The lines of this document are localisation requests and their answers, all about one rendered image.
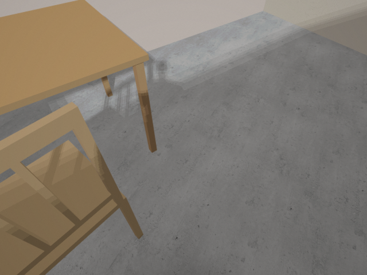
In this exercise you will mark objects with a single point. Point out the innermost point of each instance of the chair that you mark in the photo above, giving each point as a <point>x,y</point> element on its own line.
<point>50,206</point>

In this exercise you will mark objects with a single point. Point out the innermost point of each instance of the table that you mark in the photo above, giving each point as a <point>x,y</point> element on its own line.
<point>50,50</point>

